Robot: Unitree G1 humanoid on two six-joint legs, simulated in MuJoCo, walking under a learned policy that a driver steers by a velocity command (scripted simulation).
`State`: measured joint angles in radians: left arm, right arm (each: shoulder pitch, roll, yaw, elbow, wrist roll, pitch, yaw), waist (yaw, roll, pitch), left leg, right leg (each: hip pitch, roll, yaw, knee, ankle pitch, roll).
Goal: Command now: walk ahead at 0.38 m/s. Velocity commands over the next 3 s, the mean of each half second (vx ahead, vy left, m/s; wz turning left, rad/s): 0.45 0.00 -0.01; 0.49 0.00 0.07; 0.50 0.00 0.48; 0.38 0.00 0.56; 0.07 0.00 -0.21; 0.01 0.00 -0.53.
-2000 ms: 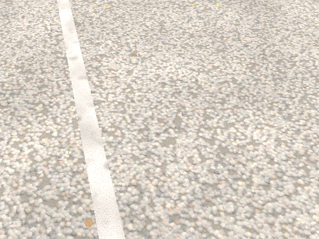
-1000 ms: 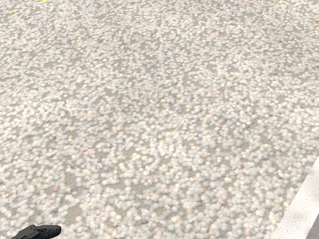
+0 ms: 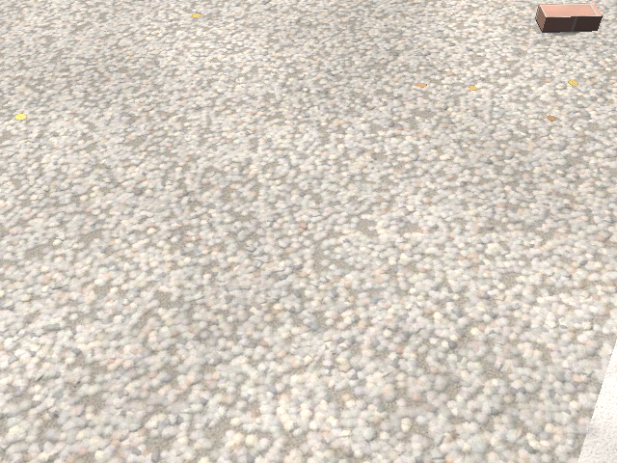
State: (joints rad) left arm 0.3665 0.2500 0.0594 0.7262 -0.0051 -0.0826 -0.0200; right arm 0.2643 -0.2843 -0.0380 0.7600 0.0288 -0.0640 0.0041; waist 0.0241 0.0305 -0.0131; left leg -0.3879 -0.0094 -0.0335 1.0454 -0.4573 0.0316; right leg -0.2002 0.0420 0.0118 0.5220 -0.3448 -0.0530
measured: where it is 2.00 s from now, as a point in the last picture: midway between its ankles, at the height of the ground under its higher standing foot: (280, 263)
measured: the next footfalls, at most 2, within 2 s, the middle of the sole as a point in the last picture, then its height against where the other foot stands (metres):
left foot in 0.32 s outside the picture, level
right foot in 0.88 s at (378, 404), level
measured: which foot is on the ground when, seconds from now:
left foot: up 0.00-0.30, down 0.32-0.90, up 0.92-1.00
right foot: down 0.00-0.32, up 0.34-0.86, down 0.88-1.00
